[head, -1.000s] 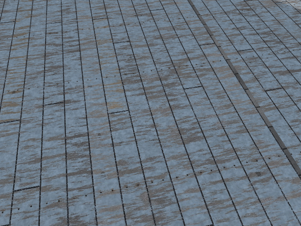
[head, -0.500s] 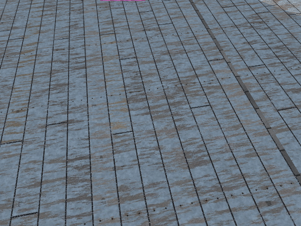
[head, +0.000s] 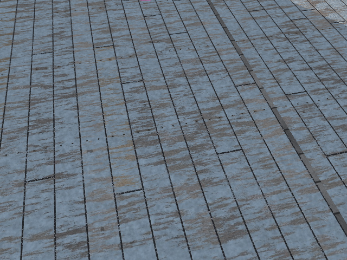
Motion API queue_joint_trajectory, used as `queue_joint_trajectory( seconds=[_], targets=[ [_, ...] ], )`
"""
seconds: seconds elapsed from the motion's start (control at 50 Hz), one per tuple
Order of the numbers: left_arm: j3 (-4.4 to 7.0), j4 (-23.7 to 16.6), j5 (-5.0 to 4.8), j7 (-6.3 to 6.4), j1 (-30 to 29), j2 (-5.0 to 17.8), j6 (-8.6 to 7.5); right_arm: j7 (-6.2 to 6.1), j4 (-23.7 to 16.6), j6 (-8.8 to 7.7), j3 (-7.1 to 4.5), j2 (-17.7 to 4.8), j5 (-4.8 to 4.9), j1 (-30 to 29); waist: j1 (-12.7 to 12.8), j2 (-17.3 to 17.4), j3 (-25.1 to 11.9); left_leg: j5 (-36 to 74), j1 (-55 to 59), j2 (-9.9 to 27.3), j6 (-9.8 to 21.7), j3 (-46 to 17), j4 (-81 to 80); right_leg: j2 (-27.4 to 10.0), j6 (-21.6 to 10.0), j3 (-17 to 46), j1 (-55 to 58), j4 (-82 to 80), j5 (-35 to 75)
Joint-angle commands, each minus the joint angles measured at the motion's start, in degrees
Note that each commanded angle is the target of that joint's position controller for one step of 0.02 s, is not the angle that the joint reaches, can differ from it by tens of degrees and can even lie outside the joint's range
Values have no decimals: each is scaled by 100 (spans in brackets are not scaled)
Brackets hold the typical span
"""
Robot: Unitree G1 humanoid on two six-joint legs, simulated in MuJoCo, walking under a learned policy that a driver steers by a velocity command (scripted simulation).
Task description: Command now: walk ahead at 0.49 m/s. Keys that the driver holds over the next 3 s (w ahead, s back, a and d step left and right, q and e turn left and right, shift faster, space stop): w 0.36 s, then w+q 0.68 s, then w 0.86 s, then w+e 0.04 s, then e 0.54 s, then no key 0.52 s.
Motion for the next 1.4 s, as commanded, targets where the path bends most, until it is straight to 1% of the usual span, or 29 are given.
queue_joint_trajectory(
  seconds=[0.02, 0.1, 0.18, 0.26, 0.32, 0.36, 0.38, 0.4, 0.42, 0.44, 0.48, 0.52, 0.6, 0.7, 0.82, 0.88, 0.92, 0.94, 0.96, 0.98, 1.0, 1.02, 1.04, 1.06, 1.1, 1.16, 1.28, 1.34, 1.4],
  targets=[
    [96, -190, 37, 45, 446, 245, 114, -62, -215, -121, -79, -590, 0, -81, 300, 487, -76, 308, 67, 1623, 1042, -1545, -1583, -446, 70, 199, -473, -478, 423],
    [119, -524, 127, 6, -502, 295, 89, -224, -118, -55, -117, -786, 19, 365, 80, 385, 106, 552, 414, 1523, 909, -1207, -1688, -419, 254, 95, -1101, -1945, 1733],
    [49, -752, 76, -87, -1356, 187, 33, -273, 0, -13, -123, -864, 92, 819, -217, 419, 199, 647, 710, 1383, 715, -834, -1651, -109, 269, -205, -802, -3224, 2496],
    [9, -1015, 27, -227, -1945, 230, -13, -288, 187, 103, -151, -891, 119, 1221, -376, 454, 350, 827, 1609, 1703, 688, -879, -1282, 17, 160, -210, -1041, -3787, 2097],
    [75, -1068, 13, -308, -1716, 450, -66, -316, 190, 195, -210, -1015, 126, 1113, -99, 637, 146, 1942, 2055, 1895, 538, -912, -732, 209, -70, -309, -514, -4034, 1425],
    [308, -654, 32, -275, -288, 872, -80, -318, 99, 251, -173, -941, 109, 874, 637, 668, -731, 3526, 1723, 1498, 296, -560, 879, 543, -363, -574, 1523, -4140, 1432],
    [442, -432, 125, -212, 843, 1323, -77, -309, -55, 239, -64, -720, 25, 915, 995, 153, -1612, 2133, 409, 1145, 91, -362, 2680, -498, -768, 592, 3464, -3945, 1502],
    [520, -288, 144, -231, 1244, 1708, -43, -234, -70, 106, 178, 130, 54, 1681, 612, -1400, -2448, -1922, -1959, 39, -273, -446, 4738, -1897, -1706, 3390, 5481, -4576, 492],
    [357, -325, 122, -216, 1219, 1091, -38, -222, 11, -26, 33, -505, 234, 1324, 842, -916, -2383, -2502, -2594, 221, -170, -1320, 5480, -1816, -1538, 3803, 5349, -5038, -122],
    [271, -427, 110, -180, 672, 821, -55, -228, -184, -91, -77, -871, 368, 739, 780, -697, -1455, -2049, -2975, 522, -72, -1258, 5585, -1645, -1199, 2788, 4559, -5128, 165],
    [150, -538, 160, -192, -118, 439, -94, -321, -248, -30, -137, -801, 262, 287, 423, -59, -615, -1160, -2505, 1004, -88, -1083, 4968, -1205, -867, 1468, 2938, -5545, 978],
    [120, -455, 243, -216, -244, 295, -141, -319, -187, 153, -156, -510, 237, 602, 115, -287, -422, -817, -1913, 1197, -83, -1159, 4639, -997, -754, 820, 2241, -5888, 1238],
    [206, -299, 262, -114, -93, 550, -172, -316, -373, 333, -182, -364, 209, 296, 25, -115, -31, -134, -2411, 1217, -187, -1243, 4058, -958, -783, -45, 2019, -6197, 1928],
    [230, -276, 233, 20, 71, 680, -117, -171, -708, 285, -148, -274, 140, -560, 228, -57, 163, 1214, -2434, 1072, -223, -813, 2430, -753, -542, -934, 2216, -6305, 2164],
    [304, -120, 111, 75, 663, 858, 107, 57, -1291, 288, -71, -196, 155, -1521, 505, 2, 426, 652, -2824, 888, -4, -270, 1532, -1141, -455, -1316, 3522, -5761, 3073],
    [374, -249, 66, 130, 431, 1113, 227, 132, -1409, 314, -213, -490, 181, -1122, 80, -358, -44, -213, -1762, 356, 299, 231, 1523, -1171, -274, -1546, 3718, -4644, 5776],
    [369, -353, 41, 152, 210, 1187, 289, 61, -1085, 328, -525, -1061, 213, 417, -785, -304, -869, 31, 466, -64, 683, 207, 974, -871, 10, -1698, 2997, -2496, 5880],
    [275, -517, 190, 139, 309, 913, 216, -85, -933, 385, -697, -1632, 180, 1119, -889, 631, -1401, 155, 2204, 978, 1053, -1481, 917, -520, 266, -1681, 1362, -608, 3039],
    [43, -838, 190, 38, 714, 159, -17, -73, -1091, 319, -702, -1995, 145, 861, -205, 1683, -2051, -684, 3729, 2292, 2270, -5084, -69, 849, 551, -632, -891, 1246, -1636],
    [144, -968, -52, -62, -9, 692, -266, -59, -1104, 281, -546, -1474, 81, 1083, -612, 935, -2150, -735, 3891, 2250, 2014, -5099, -524, 614, 377, 393, -1575, 1526, -1524],
    [160, -1090, -177, -103, -348, 761, -362, -73, -1089, 222, -472, -1163, 81, 860, -552, 768, -1416, -334, 3330, 2069, 1736, -4127, -473, 344, 222, 336, -1916, 1244, -1032],
    [162, -1023, -66, -64, -368, 725, -383, -63, -1182, 177, -411, -970, 134, 426, -257, 150, -941, 257, 2391, 1781, 1500, -3390, -471, 66, 190, 316, -1616, 671, -592],
    [227, -958, 109, -7, -432, 772, -319, -58, -1268, 170, -336, -727, 132, 34, -53, -59, -637, 731, 1619, 1489, 1247, -2801, -583, -107, 186, 243, -1176, 164, -306],
    [256, -962, 110, -20, -180, 787, -226, -89, -1361, 157, -309, -719, 52, -134, 182, 265, -647, 1166, 1116, 1528, 1354, -2671, -695, -214, 259, 288, -768, 27, -165],
    [260, -958, 159, -30, -23, 690, -82, -131, -1346, 126, -299, -741, 69, -93, 299, 309, -557, 1743, 633, 1427, 1352, -2272, -842, -287, 429, 182, -508, -453, -36],
    [189, -1134, 213, -10, -610, 502, 2, -249, -1223, 110, -321, -909, 82, 231, 118, 321, -307, 2016, 371, 1220, 1198, -1765, -1039, -248, 603, -4, -714, -1490, 854],
    [92, -1405, 108, -139, -1639, 393, -68, -283, -1005, 133, -293, -953, 108, 711, -369, 610, -44, 914, 605, 1102, 812, -1508, -1091, 124, 466, -161, -395, -3537, 2615],
    [95, -1569, 97, -233, -1946, 505, -126, -295, -861, 176, -290, -958, 116, 958, -452, 627, 103, 1095, 1367, 1436, 807, -1762, -778, 192, 282, -113, -795, -3885, 2196],
    [131, -1582, 96, -302, -1695, 647, -184, -348, -811, 255, -322, -1057, 107, 951, -226, 763, 0, 2070, 1889, 1645, 650, -1868, -340, 332, 30, -185, -512, -4101, 1487]
  ],
)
